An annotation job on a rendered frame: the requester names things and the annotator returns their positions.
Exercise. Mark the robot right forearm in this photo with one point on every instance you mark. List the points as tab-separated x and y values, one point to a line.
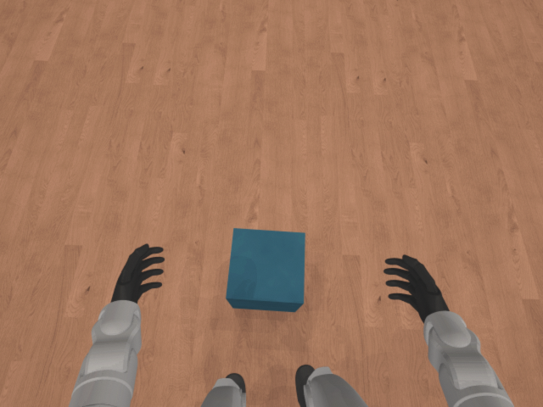
465	375

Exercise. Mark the robot left hand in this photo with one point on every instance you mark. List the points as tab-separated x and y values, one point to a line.
128	286

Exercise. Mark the carton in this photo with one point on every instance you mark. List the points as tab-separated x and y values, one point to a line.
267	270

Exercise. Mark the robot right hand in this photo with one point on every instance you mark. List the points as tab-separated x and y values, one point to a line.
425	298

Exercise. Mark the robot left forearm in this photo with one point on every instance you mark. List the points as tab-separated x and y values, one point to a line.
108	372

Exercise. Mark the left robot shin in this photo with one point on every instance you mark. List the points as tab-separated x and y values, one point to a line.
226	382

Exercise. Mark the right robot shin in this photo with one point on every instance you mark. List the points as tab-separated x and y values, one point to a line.
319	371

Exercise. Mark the robot shin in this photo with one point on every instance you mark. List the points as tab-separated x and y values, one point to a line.
319	371
226	382

